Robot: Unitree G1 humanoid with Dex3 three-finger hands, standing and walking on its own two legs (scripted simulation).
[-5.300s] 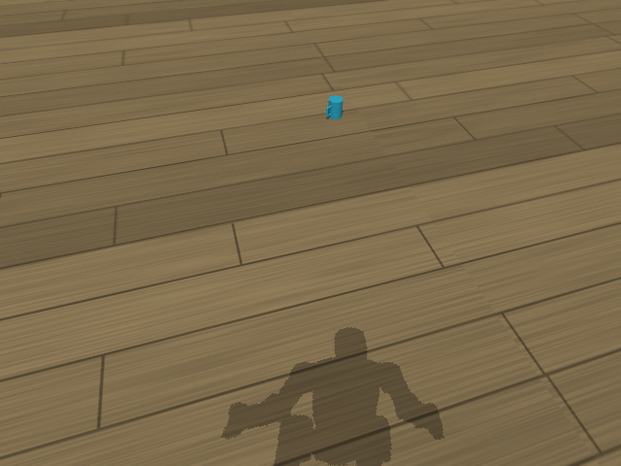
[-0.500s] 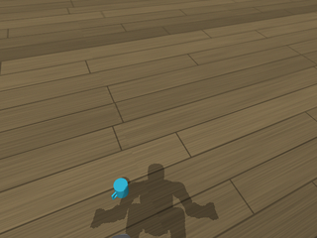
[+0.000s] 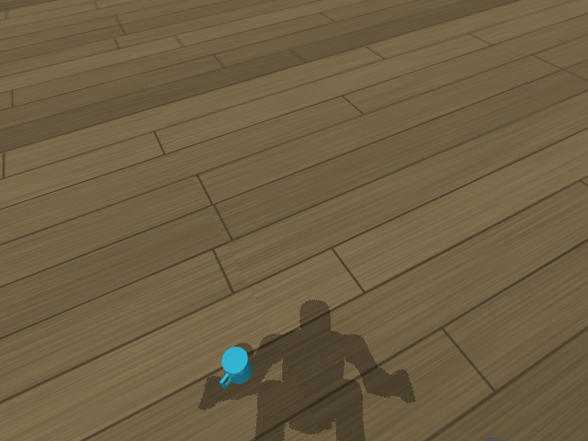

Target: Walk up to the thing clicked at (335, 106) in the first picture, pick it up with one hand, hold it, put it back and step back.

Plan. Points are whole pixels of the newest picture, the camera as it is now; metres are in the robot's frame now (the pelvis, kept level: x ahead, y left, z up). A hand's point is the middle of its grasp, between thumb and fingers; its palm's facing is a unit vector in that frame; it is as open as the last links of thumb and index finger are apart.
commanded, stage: walk up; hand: left
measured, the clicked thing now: (234, 370) +0.44 +0.24 -0.71
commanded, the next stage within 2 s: stand in 0.96 s
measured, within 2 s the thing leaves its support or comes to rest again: neither
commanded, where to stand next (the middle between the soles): +0.07 -0.02 m, yaw +1 degrees
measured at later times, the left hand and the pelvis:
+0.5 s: hand out of the picture +0.10 +0.25 -0.14, palm faces -0.02 -0.95 -0.31, open 7.4 cm; pelvis +0.02 +0.00 +0.02, yaw +0 degrees
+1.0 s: hand out of the picture +0.10 +0.25 -0.13, palm faces +0.01 -0.95 -0.33, open 7.4 cm; pelvis +0.03 +0.00 +0.02, yaw +1 degrees
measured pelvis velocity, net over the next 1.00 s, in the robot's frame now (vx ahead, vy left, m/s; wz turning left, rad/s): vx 0.03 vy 0.00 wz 0.02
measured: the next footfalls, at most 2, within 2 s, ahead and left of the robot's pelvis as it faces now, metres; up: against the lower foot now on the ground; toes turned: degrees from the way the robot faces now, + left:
none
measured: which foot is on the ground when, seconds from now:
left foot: down 0.00-1.00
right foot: down 0.00-1.00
